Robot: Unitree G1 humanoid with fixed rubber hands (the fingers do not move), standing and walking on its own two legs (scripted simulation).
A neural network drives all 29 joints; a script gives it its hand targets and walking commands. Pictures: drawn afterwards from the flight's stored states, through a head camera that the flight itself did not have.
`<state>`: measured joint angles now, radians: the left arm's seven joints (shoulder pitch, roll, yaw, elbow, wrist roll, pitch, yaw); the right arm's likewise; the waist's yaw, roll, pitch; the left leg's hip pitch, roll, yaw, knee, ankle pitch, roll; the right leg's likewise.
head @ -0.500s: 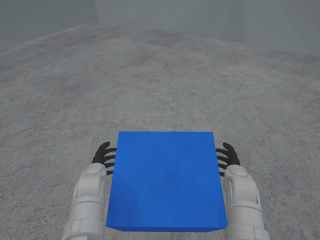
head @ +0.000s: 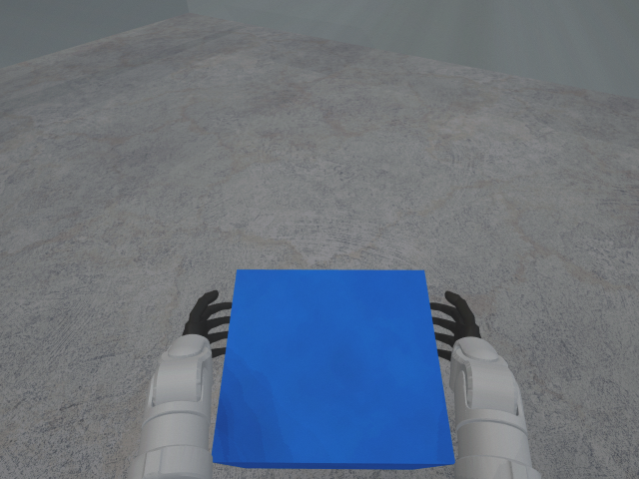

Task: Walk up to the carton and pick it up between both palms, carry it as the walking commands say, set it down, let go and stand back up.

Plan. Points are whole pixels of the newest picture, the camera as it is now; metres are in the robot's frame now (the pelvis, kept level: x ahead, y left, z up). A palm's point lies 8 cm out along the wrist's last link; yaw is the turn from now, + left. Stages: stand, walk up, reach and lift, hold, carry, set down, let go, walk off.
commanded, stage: set down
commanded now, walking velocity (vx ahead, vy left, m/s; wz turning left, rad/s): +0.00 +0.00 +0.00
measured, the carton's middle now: (329, 375) +0.29 -0.02 -0.08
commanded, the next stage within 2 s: none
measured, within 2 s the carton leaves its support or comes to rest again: neither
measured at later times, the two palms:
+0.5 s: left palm (216, 356) +0.31 +0.15 -0.05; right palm (454, 360) +0.28 -0.21 -0.05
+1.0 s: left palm (230, 364) +0.35 +0.15 -0.13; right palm (438, 370) +0.31 -0.21 -0.14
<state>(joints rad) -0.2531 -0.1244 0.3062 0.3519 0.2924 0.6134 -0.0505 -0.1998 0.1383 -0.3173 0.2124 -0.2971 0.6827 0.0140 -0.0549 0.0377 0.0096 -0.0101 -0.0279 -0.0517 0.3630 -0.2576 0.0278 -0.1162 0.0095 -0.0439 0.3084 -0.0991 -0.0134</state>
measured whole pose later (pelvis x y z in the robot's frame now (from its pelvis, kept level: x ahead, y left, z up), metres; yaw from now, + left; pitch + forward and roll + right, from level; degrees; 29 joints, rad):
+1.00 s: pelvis -0.05 -0.01 -0.08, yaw -1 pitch +28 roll +1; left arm -0.62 -0.05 0.45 0.58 0.24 0.31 -0.07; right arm -0.54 0.10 -0.45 0.42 -0.26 0.36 0.00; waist -0.03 0.04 -0.09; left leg -1.04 -0.06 -0.05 0.95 -0.39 0.01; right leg -1.15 0.03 0.02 0.86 -0.20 -0.02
